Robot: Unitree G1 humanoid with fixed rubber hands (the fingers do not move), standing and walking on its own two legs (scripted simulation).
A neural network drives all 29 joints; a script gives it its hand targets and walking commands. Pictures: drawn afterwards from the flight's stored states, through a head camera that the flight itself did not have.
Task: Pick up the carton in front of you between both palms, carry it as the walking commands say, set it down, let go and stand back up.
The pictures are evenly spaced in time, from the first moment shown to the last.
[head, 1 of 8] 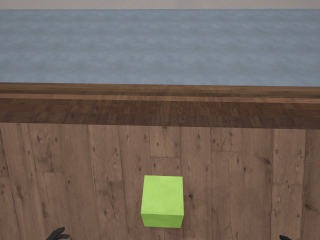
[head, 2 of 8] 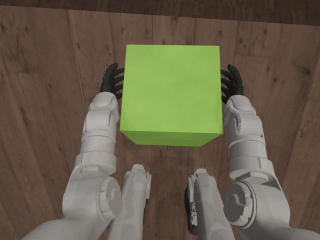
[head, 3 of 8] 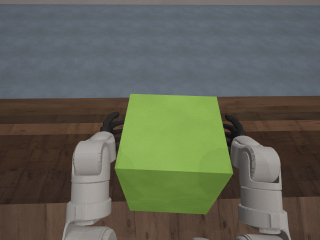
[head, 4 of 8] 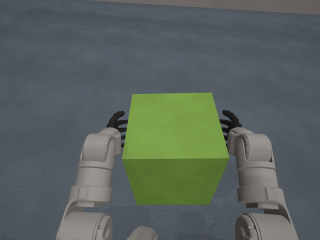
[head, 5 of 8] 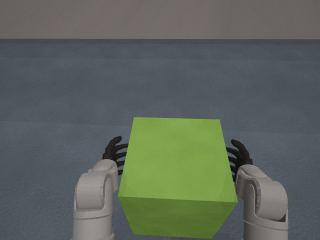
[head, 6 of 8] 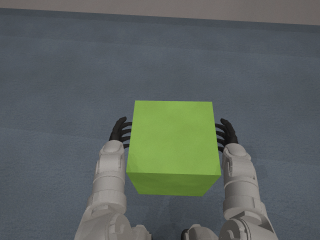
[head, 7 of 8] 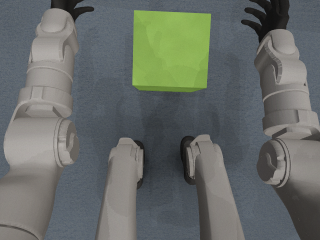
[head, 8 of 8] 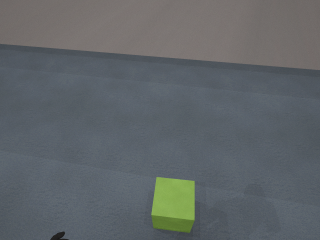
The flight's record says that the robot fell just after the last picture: no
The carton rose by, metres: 0.69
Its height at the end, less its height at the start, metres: -1.58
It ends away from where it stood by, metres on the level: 6.30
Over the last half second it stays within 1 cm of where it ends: yes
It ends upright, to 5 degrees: yes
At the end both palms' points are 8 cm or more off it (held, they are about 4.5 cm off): yes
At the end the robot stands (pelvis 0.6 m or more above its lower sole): yes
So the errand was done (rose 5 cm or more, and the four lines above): yes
